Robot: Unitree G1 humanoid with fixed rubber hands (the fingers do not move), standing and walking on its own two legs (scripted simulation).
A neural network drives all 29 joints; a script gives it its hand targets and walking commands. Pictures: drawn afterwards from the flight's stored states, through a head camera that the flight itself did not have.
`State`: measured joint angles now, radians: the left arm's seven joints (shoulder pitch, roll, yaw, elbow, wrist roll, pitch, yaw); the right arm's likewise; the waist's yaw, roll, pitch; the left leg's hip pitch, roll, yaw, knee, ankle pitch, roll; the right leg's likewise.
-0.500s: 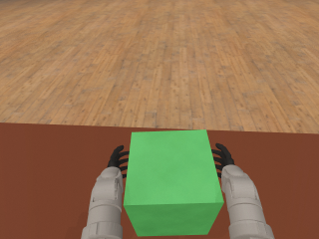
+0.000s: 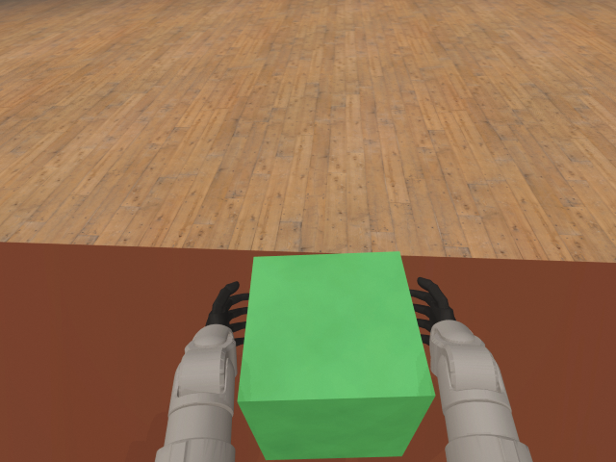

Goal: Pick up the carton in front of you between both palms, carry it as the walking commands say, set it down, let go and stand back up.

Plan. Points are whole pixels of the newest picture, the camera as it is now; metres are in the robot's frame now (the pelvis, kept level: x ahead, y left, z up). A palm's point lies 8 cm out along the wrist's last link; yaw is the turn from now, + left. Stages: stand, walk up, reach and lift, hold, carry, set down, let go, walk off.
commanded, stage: reach and lift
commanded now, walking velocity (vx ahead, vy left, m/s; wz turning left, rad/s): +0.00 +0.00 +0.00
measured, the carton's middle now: (330, 359) +0.29 +0.00 -0.04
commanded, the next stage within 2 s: hold in 0.24 s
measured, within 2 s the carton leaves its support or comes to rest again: neither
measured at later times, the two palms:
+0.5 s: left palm (217, 332) +0.28 +0.15 +0.05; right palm (448, 328) +0.28 -0.15 +0.05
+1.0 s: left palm (225, 310) +0.31 +0.14 +0.06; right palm (453, 309) +0.30 -0.16 +0.06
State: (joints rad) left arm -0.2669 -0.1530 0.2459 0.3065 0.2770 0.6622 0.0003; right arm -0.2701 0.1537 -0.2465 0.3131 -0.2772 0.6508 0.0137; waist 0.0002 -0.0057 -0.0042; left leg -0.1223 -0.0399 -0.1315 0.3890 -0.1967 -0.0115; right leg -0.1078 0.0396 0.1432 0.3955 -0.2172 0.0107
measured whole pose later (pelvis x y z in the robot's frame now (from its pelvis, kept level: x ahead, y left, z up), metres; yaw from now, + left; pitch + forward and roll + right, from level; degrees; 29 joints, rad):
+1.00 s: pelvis +0.01 -0.01 -0.01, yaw -2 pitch +0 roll +0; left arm -0.25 -0.14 0.20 0.10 0.20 0.83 0.02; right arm -0.26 0.15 -0.19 0.10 -0.22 0.83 -0.01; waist 0.01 0.01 -0.12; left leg -0.25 0.02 -0.04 0.53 -0.28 -0.02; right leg -0.26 0.00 0.02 0.56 -0.35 0.00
